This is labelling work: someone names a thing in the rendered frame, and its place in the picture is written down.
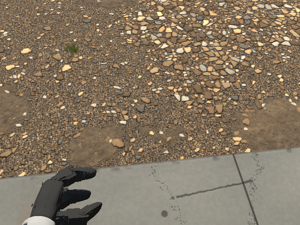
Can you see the left robot hand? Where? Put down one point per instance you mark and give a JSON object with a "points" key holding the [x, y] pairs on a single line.
{"points": [[54, 196]]}

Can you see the left robot forearm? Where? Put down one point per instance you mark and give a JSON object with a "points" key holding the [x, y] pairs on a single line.
{"points": [[38, 220]]}

